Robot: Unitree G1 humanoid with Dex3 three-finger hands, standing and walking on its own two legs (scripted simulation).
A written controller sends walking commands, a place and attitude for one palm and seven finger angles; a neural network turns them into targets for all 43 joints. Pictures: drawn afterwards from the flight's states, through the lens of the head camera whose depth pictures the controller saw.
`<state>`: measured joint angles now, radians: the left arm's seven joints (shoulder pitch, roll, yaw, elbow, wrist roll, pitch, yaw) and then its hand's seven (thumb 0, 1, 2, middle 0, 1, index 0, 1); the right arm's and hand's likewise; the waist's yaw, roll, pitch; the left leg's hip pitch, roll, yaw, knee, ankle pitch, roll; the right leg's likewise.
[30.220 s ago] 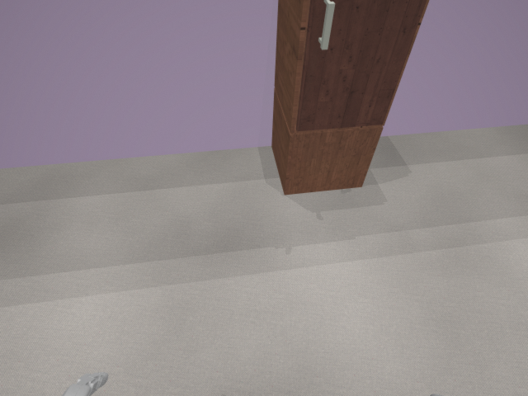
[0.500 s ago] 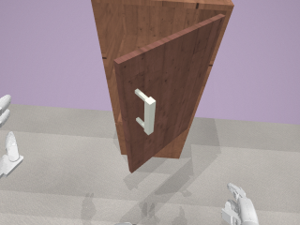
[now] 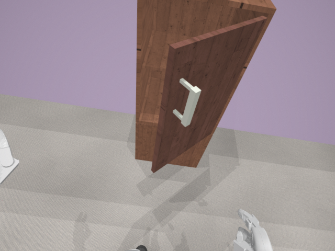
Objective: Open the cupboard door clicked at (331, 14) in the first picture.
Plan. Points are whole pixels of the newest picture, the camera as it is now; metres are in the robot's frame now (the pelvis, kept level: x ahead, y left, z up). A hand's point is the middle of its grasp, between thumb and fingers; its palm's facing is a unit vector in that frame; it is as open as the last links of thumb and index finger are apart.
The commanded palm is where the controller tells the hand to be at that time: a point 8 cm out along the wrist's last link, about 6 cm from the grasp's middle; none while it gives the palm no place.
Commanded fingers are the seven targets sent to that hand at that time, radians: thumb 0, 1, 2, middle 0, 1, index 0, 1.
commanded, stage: step back with the hand held close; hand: left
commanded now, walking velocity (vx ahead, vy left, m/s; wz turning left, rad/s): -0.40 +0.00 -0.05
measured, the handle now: (184, 103) +0.48 -0.01 +0.08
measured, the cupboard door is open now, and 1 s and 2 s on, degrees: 45 45 45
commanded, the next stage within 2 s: stop stepping back and stand still in 0.02 s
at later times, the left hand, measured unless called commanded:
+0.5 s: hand out of the picture +0.14 +0.27 +0.16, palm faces +0.41 -0.85 -0.34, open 7.4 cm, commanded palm +0.06 +0.30 +0.18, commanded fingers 0.00 0.90 0.90 -0.20 -0.30 -0.20 -0.30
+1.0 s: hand out of the picture +0.09 +0.28 +0.16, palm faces +0.40 -0.81 -0.42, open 7.4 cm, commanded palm +0.02 +0.33 +0.18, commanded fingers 0.00 0.90 0.90 -0.20 -0.30 -0.20 -0.30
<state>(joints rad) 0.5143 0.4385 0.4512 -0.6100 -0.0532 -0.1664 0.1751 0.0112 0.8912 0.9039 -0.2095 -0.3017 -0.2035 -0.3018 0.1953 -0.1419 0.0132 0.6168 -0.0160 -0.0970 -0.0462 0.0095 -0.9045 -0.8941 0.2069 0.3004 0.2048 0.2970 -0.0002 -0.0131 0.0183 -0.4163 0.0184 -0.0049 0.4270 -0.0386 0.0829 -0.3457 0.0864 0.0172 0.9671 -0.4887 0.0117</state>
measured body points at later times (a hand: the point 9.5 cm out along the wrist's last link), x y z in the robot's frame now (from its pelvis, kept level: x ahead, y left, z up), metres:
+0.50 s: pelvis -0.10 +0.01 -0.01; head -0.12 +0.03 +0.44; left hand +0.11 +0.31 +0.18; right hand +0.02 -0.24 -0.09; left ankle +0.03 +0.07 -0.74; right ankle -0.18 -0.09 -0.72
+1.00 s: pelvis -0.12 +0.03 -0.01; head -0.13 +0.04 +0.44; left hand +0.06 +0.32 +0.18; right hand +0.03 -0.22 -0.09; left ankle -0.13 +0.17 -0.74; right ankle -0.15 -0.07 -0.74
